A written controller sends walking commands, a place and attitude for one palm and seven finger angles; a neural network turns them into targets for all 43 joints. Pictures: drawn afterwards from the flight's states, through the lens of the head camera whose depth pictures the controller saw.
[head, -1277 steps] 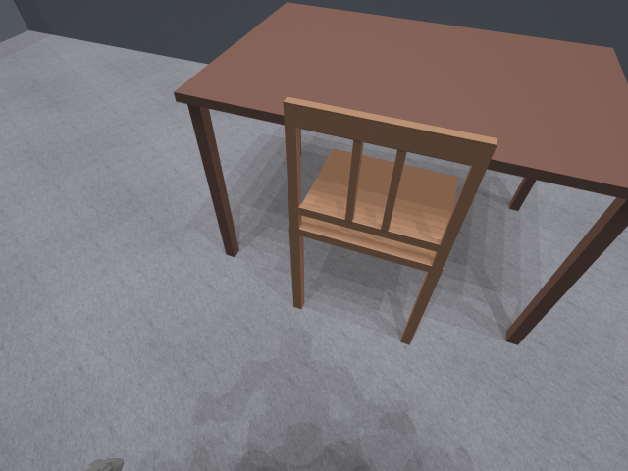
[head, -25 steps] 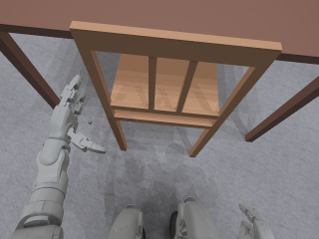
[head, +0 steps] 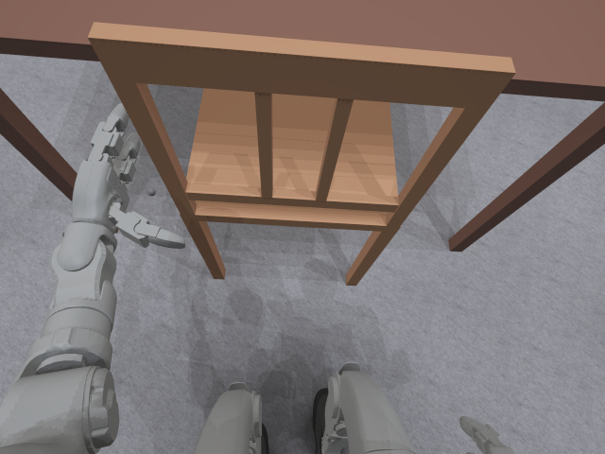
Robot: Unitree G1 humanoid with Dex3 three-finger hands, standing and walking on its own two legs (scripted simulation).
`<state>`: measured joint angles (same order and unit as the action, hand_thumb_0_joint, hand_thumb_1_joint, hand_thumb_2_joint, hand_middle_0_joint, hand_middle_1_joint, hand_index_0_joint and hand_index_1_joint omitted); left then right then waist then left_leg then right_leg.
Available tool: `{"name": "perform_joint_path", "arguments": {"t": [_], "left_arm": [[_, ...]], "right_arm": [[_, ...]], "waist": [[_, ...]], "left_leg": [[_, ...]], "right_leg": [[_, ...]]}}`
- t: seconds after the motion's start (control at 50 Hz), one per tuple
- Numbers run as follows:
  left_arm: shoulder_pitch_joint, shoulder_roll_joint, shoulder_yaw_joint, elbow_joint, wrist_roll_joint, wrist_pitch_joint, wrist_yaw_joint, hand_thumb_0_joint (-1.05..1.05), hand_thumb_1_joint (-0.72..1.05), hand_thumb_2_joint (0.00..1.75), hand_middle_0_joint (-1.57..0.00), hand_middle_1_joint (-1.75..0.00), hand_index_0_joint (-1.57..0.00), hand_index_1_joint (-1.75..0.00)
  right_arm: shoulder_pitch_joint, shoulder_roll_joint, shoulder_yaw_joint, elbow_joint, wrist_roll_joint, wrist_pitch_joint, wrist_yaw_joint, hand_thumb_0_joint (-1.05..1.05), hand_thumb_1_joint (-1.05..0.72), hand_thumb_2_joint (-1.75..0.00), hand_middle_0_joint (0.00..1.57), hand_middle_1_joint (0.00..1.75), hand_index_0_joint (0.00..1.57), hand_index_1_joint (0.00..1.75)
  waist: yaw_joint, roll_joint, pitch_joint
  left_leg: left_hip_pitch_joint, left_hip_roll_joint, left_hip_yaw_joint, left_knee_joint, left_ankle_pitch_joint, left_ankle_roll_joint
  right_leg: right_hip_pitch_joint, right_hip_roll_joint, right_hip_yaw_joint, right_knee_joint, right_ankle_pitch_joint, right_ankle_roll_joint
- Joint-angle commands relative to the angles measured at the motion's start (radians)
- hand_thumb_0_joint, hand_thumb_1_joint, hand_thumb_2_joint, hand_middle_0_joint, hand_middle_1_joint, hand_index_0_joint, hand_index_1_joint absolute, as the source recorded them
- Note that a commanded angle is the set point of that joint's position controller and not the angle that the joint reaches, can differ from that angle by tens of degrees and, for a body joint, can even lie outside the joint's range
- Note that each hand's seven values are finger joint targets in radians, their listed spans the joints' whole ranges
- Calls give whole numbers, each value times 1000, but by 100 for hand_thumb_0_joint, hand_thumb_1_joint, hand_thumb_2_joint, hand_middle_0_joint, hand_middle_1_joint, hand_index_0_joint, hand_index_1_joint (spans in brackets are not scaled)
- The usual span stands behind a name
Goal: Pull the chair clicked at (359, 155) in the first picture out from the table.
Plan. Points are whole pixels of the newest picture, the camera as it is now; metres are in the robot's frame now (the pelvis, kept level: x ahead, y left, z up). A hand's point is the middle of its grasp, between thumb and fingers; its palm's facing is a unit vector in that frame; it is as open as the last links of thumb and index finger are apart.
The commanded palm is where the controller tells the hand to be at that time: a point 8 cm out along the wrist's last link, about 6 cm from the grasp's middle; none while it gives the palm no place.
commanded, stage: push the fingers through the gap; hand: left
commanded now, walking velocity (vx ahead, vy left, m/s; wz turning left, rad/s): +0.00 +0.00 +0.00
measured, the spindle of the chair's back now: (265, 150) +0.53 +0.03 -0.01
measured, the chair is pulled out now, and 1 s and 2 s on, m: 0.00 0.00 0.00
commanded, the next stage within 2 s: hook a spindle and tug to test in 1.00 s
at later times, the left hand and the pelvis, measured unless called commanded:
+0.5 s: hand (162, 157) +0.50 +0.17 +0.01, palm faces -0.07 -1.00 -0.04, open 16.9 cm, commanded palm +0.48 +0.22 +0.02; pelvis +0.00 +0.00 -0.01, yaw -1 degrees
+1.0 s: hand (159, 151) +0.51 +0.18 +0.02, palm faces -0.07 -1.00 -0.04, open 16.9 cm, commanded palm +0.48 +0.21 +0.02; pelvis +0.01 +0.01 +0.00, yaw -1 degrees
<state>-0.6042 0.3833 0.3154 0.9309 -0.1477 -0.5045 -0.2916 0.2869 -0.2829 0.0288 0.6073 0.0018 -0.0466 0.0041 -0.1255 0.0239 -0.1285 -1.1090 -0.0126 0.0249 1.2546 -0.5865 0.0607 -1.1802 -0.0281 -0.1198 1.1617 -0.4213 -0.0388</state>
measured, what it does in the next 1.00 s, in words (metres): stands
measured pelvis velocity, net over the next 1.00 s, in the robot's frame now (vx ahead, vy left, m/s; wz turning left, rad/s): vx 0.01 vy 0.01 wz -0.02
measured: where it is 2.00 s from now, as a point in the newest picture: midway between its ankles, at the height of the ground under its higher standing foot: outside the picture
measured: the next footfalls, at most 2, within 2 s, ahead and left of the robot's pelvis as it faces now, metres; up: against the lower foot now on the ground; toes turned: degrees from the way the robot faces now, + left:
none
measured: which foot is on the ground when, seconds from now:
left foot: down 0.00-1.00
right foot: down 0.00-1.00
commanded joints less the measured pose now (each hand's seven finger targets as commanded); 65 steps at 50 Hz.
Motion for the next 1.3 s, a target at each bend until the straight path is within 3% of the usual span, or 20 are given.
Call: {"name": "perform_joint_path", "arguments": {"t": [0.0,0.1,0.32,0.38,0.48,0.58,0.68,0.74,0.78,0.84,0.88,0.9,0.92,0.94,0.96,1.0,1.08,1.16,1.24,1.28], "left_arm": [[-386,233,49,-192,-10,-87,-10,0,-50,30,-6,-8,-6,-8],[-392,212,44,-132,-10,-71,-3,0,-50,30,-6,-8,-6,-8],[-499,264,81,-58,26,-90,27,0,-50,30,-6,-8,-6,-8],[-568,256,63,-19,34,-84,25,0,-50,30,-6,-8,-6,-8],[-602,317,102,-44,42,-91,20,0,-50,30,-6,-8,-6,-8],[-625,281,71,1,44,-67,16,0,-50,30,-6,-8,-6,-8],[-583,321,111,-35,45,-65,26,0,-50,30,-6,-8,-6,-8],[-600,303,94,-47,44,-66,26,0,-50,30,-6,-8,-6,-8],[-559,356,135,-64,47,-70,26,0,-50,30,-6,-8,-6,-8],[-575,308,95,-76,41,-72,20,0,-50,30,-6,-8,-6,-8],[-542,302,97,-85,37,-76,20,0,-50,30,-6,-8,-6,-8],[-546,269,71,-79,33,-73,17,0,-50,30,-6,-8,-6,-8],[-551,299,96,-72,33,-73,19,0,-50,30,-6,-8,-6,-8],[-568,261,58,-78,30,-76,16,0,-50,30,-6,-8,-6,-8],[-555,282,82,-81,31,-78,18,0,-50,30,-6,-8,-6,-8],[-544,252,59,-51,31,-72,16,0,-50,30,-6,-8,-6,-8],[-551,296,96,-52,34,-81,17,0,-50,30,-6,-8,-6,-8],[-546,284,81,-75,34,-93,10,0,-50,30,-13,-30,-13,-30],[-575,235,40,-67,26,-87,9,0,-50,30,-20,-52,-20,-52],[-558,264,69,-62,31,-83,16,0,-50,30,-24,-63,-24,-63]], "right_arm": [[128,-170,-63,-65,-10,-16,-9,0,-90,-90,20,30,20,30],[144,-172,-64,-60,-12,9,0,0,-90,-90,20,30,20,30],[168,-174,-59,-55,-24,46,7,0,-90,-90,20,30,20,30],[173,-176,-55,-50,-26,55,7,0,-90,-90,20,30,20,30],[189,-179,-54,-55,-33,65,8,0,-90,-90,20,30,20,30],[200,-182,-54,-47,-32,85,14,0,-90,-90,20,30,20,30],[204,-179,-53,-65,-34,100,18,0,-90,-90,20,30,20,30],[206,-174,-53,-65,-32,104,20,0,-90,-90,20,30,20,30],[205,-177,-53,-70,-32,108,19,0,-90,-90,20,30,20,30],[202,-170,-51,-70,-31,106,19,0,-90,-90,20,30,20,30],[205,-172,-56,-68,-32,107,21,0,-90,-90,20,30,20,30],[202,-170,-56,-64,-31,107,22,0,-90,-90,20,30,20,30],[204,-174,-57,-57,-33,107,21,0,-90,-90,20,30,20,30],[200,-170,-55,-59,-30,106,21,0,-90,-90,20,30,20,30],[203,-172,-57,-57,-33,106,22,0,-90,-90,20,30,20,30],[200,-171,-57,-53,-31,109,23,0,-90,-90,20,30,20,30],[196,-172,-56,-59,-33,109,19,0,-90,-90,20,30,20,30],[184,-167,-55,-67,-33,107,20,0,-90,-90,20,30,20,30],[180,-168,-57,-62,-29,108,20,0,-90,-90,20,30,20,30],[183,-172,-59,-59,-32,107,20,0,-90,-90,20,30,20,30]], "waist": [[-12,116,-532],[-26,78,-519],[-43,103,-513],[-69,95,-499],[-58,154,-593],[-84,135,-542],[-62,143,-595],[-77,127,-570],[-51,148,-590],[-69,156,-569],[-56,164,-578],[-71,151,-567],[-66,136,-557],[-77,154,-545],[-62,158,-556],[-73,138,-526],[-64,131,-542],[-58,162,-550],[-78,133,-531],[-62,162,-556]], "left_leg": [[219,8,-96,-171,397,-49],[216,13,-100,-168,428,-48],[214,17,-110,-155,430,-51],[184,17,-109,-142,402,-42],[238,21,-124,-128,486,-54],[237,31,-139,-129,483,-55],[245,29,-133,-133,519,-54],[236,30,-129,-134,505,-46],[243,29,-124,-140,522,-51],[249,29,-120,-141,523,-48],[292,35,-131,-149,560,-59],[290,36,-129,-146,554,-56],[271,35,-129,-147,535,-56],[283,35,-130,-147,543,-55],[291,34,-129,-152,544,-58],[285,36,-132,-154,536,-61],[250,26,-117,-146,509,-51],[267,28,-117,-144,534,-55],[275,32,-133,-143,523,-56],[291,32,-136,-146,527,-66]], "right_leg": [[378,20,107,-98,218,5],[366,23,98,-100,241,10],[326,30,96,-89,227,9],[303,31,98,-85,212,12],[322,34,97,-68,266,7],[266,37,84,-74,241,11],[321,39,89,-74,284,9],[324,41,90,-81,290,10],[352,40,94,-80,301,7],[342,40,94,-87,308,8],[331,41,87,-90,302,8],[321,41,87,-95,302,10],[329,41,87,-95,294,9],[311,40,85,-95,293,9],[321,41,84,-96,289,7],[300,41,80,-100,276,9],[337,40,90,-94,288,6],[337,39,91,-89,302,4],[298,39,84,-90,276,8],[298,38,81,-87,265,6]]}}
